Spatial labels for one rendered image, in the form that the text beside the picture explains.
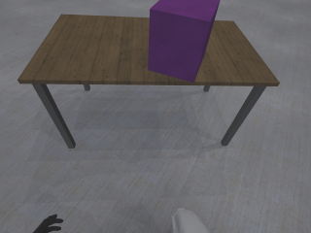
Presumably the left robot hand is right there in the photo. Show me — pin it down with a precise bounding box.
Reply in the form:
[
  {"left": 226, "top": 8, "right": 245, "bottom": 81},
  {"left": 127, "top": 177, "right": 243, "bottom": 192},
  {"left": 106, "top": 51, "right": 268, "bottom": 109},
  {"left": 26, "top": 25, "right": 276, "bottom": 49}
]
[{"left": 33, "top": 214, "right": 63, "bottom": 233}]

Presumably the carton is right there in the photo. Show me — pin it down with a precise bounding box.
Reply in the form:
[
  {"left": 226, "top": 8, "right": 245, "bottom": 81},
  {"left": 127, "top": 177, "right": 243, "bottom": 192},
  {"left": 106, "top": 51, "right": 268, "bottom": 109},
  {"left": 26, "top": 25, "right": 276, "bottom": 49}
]
[{"left": 148, "top": 0, "right": 221, "bottom": 83}]

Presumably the table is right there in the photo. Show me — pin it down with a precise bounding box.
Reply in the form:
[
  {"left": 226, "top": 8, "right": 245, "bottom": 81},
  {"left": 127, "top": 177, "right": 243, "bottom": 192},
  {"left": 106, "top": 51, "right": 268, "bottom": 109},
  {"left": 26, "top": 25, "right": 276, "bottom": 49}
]
[{"left": 17, "top": 14, "right": 279, "bottom": 149}]

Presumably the right robot thigh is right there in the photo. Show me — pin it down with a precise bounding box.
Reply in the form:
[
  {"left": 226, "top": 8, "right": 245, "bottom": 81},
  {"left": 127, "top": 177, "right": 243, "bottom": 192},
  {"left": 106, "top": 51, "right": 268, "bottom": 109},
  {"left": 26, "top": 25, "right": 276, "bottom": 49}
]
[{"left": 171, "top": 210, "right": 210, "bottom": 233}]

